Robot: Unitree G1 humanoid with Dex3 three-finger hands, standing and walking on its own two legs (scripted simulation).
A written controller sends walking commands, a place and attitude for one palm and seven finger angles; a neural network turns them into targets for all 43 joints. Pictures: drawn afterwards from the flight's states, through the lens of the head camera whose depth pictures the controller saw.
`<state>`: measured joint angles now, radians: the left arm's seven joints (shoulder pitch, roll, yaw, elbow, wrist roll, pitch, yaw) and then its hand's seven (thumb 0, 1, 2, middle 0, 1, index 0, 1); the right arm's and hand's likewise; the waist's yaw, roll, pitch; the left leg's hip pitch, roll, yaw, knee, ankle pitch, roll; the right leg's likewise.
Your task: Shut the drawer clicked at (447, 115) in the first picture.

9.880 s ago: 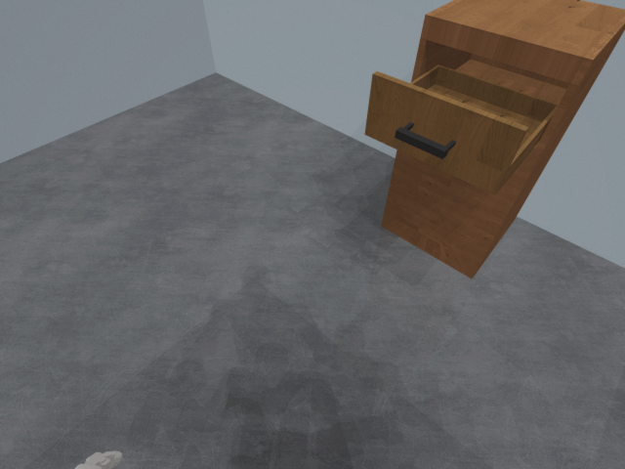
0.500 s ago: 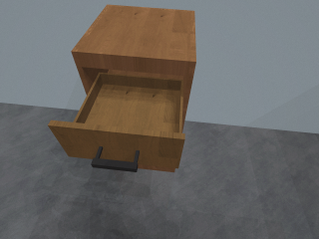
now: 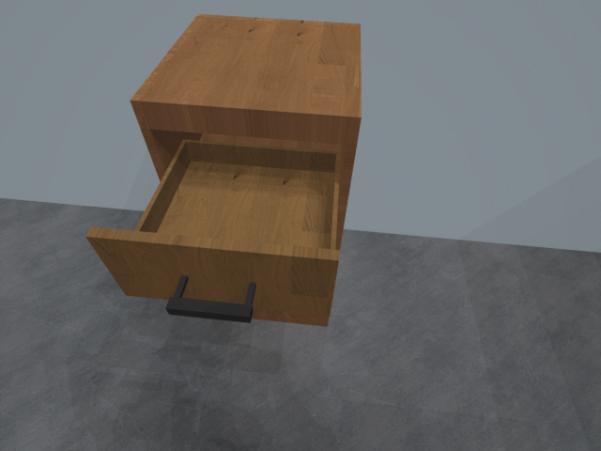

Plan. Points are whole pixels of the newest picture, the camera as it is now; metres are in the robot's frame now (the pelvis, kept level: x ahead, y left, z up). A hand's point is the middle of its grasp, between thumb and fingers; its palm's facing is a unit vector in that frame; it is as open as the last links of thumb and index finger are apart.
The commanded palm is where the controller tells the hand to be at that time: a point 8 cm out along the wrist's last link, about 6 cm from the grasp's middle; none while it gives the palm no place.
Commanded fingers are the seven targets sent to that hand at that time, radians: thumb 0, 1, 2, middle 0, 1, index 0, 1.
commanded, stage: come to a stop and stand still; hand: left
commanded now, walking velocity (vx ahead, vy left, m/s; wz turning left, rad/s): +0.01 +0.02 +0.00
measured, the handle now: (213, 297) +0.35 +0.17 -0.06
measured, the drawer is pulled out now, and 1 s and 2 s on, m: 0.28 0.28 0.28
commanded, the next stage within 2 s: look again from close up in 0.88 s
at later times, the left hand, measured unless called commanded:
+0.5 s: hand out of the picture -0.04 +0.21 -0.18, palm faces +0.03 -0.98 -0.19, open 7.4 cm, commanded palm none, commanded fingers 0.00 0.90 0.90 -0.20 -0.30 -0.20 -0.30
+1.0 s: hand out of the picture -0.07 +0.20 -0.18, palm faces +0.04 -0.99 -0.14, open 7.4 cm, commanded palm none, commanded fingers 0.00 0.90 0.90 -0.20 -0.30 -0.20 -0.30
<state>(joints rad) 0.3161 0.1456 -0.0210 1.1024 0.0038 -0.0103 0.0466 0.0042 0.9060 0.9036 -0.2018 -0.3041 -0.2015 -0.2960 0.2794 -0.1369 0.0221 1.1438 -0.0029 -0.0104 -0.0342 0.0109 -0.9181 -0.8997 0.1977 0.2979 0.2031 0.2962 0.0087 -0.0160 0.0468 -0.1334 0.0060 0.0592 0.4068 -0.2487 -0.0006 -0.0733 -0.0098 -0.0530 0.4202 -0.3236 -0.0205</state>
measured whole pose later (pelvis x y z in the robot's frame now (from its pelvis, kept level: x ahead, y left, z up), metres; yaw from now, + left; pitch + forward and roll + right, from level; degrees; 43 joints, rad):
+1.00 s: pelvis -0.04 +0.04 +0.00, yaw +1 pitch -2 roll +0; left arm 0.34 0.14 -0.03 1.11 0.01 0.00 0.05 0.00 0.91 0.90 -0.20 -0.30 -0.20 -0.30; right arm 0.29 -0.14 0.02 1.12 0.00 -0.01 -0.02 0.01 -0.92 -0.90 0.20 0.30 0.20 0.30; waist 0.01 -0.03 0.04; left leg -0.19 -0.04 0.06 0.44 -0.21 0.06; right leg -0.12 -0.06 -0.05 0.43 -0.27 0.04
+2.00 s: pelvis -0.06 -0.01 -0.08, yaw +1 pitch +10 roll +0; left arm 0.53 0.17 0.06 0.02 -0.20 -0.43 -0.24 0.01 0.91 0.90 -0.48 -0.60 -0.48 -0.59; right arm 0.13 -0.24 -0.07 0.46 0.03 -0.18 -0.01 0.02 -0.91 -0.90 0.20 0.30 0.20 0.30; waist 0.00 -0.04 -0.14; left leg -0.79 0.03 0.02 1.08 -0.45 -0.01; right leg -0.72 0.00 -0.07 1.10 -0.55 -0.05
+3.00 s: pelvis -0.04 +0.02 -0.06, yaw +2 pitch +8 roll -2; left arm 0.53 0.17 -0.08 -0.33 -0.14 -0.22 -0.09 0.02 0.90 0.90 -1.38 -1.58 -1.38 -1.57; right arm 0.24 -0.19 0.06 0.41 0.03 -0.11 -0.01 0.02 -0.90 -0.90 0.20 0.30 0.21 0.30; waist 0.00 0.04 -0.12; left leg -0.66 0.01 0.02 0.97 -0.45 0.03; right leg -0.56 -0.02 -0.08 0.94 -0.51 0.00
